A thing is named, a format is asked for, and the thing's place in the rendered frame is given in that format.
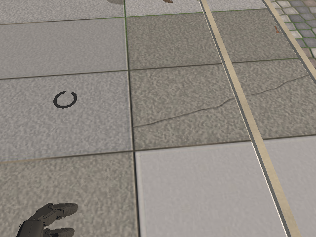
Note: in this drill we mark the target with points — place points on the left robot hand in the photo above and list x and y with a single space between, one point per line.
34 226

